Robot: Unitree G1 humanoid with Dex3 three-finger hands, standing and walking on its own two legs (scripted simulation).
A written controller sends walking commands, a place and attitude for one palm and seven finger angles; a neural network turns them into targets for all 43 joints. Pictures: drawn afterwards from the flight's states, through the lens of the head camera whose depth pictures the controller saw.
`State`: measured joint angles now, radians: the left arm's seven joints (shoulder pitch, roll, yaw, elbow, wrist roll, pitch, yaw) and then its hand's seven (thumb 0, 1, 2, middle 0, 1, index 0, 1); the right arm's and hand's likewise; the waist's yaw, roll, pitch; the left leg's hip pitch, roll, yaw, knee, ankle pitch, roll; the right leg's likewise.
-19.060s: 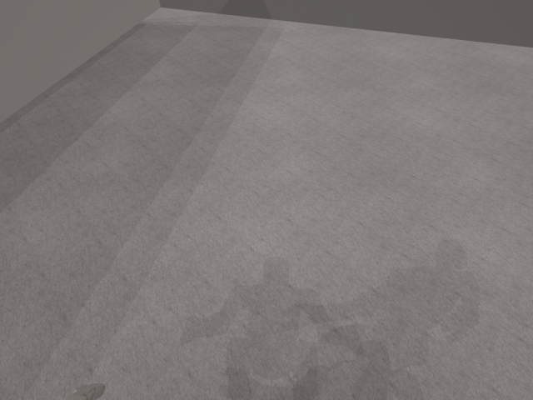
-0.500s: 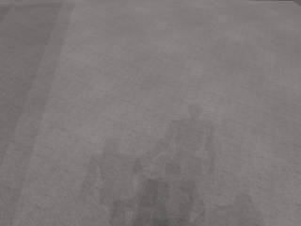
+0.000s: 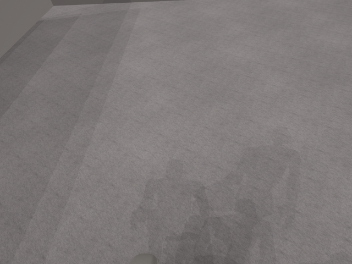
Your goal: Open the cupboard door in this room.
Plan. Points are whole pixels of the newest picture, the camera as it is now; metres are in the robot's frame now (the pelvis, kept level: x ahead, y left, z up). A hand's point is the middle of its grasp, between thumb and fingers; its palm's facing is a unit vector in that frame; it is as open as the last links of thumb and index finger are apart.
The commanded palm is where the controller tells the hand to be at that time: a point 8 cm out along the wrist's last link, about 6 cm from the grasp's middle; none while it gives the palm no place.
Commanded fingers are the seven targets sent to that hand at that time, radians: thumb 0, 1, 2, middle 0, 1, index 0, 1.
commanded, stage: turn or walk to find it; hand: left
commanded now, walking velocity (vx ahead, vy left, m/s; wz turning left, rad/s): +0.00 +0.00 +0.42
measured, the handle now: out of the picture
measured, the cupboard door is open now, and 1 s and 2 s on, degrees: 0 0 0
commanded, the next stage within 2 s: stand and wait in 0.56 s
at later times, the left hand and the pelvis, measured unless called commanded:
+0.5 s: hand out of the picture +0.00 +0.27 -0.17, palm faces +0.24 -0.93 -0.26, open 7.4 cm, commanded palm none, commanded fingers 0.00 0.90 0.90 -0.20 -0.30 -0.20 -0.30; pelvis -0.02 +0.05 +0.00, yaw +11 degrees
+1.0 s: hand out of the picture -0.06 +0.20 -0.16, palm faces +0.44 -0.86 -0.26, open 7.3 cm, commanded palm none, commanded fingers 0.00 0.90 0.90 -0.20 -0.30 -0.20 -0.30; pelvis -0.03 +0.00 +0.00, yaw +26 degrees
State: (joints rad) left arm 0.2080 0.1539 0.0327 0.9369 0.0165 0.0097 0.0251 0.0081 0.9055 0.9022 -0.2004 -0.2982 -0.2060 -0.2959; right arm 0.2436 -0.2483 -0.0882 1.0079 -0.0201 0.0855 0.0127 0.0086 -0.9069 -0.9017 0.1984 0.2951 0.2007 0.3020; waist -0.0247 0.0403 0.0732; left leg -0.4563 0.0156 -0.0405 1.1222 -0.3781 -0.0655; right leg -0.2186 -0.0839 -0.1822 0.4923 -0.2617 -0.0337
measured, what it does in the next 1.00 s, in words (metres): steps on the spot, turning left: left foot, then right foot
